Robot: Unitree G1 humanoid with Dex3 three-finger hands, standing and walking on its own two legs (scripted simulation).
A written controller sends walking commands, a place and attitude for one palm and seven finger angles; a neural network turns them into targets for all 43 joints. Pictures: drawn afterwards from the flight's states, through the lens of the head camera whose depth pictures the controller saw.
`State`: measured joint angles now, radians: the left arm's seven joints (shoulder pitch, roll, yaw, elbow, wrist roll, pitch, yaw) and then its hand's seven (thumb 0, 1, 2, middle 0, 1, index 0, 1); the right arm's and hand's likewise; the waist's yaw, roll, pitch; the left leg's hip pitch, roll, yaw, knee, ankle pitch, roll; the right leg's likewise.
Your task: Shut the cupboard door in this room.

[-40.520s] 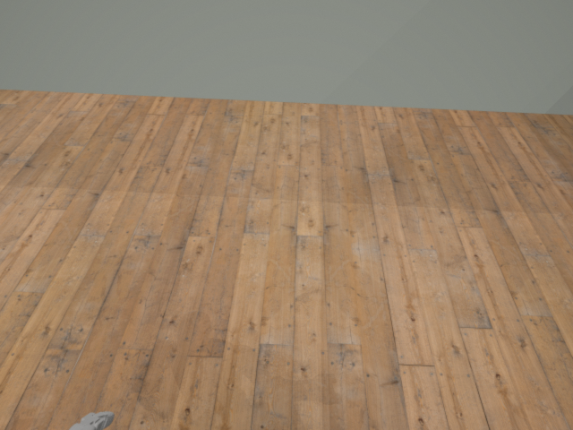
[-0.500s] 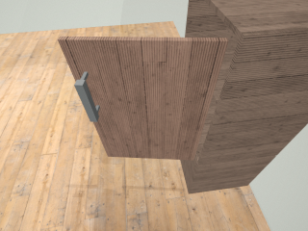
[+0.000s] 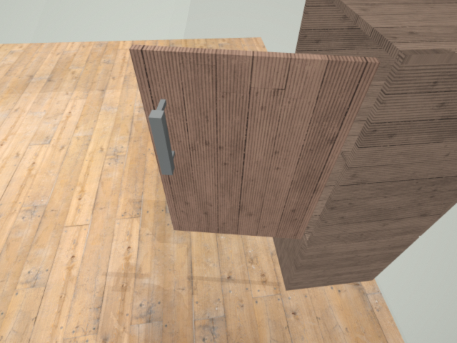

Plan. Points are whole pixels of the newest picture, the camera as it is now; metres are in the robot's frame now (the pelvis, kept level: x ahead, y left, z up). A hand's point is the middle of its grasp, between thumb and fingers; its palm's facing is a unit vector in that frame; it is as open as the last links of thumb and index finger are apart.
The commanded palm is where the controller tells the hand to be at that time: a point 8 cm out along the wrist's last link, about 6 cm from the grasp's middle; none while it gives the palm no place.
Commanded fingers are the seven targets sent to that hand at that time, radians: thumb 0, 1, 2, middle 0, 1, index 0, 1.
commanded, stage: come to a stop and stand still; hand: left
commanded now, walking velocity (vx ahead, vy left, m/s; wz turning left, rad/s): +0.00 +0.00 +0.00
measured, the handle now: (165, 138) +0.47 +0.18 +0.10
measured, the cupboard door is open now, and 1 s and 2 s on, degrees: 79 79 79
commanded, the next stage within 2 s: look again from close up in 1.28 s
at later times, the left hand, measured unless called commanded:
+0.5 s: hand out of the picture -0.05 +0.17 -0.16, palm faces -0.02 -0.98 -0.19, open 7.4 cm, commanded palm none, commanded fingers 0.00 0.90 0.90 -0.20 -0.30 -0.20 -0.30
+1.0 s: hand out of the picture -0.04 +0.12 -0.16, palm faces +0.01 -0.99 -0.16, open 7.4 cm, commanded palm none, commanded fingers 0.00 0.90 0.90 -0.20 -0.30 -0.20 -0.30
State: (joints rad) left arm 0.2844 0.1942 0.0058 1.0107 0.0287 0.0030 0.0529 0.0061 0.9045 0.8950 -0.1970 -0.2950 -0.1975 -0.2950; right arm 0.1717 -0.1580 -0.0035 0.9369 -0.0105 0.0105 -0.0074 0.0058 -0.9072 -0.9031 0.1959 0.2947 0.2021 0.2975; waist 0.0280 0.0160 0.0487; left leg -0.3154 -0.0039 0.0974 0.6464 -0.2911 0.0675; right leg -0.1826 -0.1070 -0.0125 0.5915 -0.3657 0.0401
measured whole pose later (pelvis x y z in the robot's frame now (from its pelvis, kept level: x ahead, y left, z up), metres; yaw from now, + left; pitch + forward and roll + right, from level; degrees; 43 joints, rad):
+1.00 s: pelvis -0.03 -0.04 +0.01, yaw -1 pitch -1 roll +0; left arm 0.36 0.13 -0.01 1.07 0.02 -0.01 0.04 0.00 0.90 0.90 -0.20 -0.29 -0.20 -0.30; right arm 0.30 -0.15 -0.02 1.08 0.00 0.00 -0.01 0.01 -0.91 -0.90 0.20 0.29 0.20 0.30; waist 0.00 0.00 0.02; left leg -0.30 0.03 0.09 0.46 -0.14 0.02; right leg -0.21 -0.05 0.00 0.48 -0.25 0.05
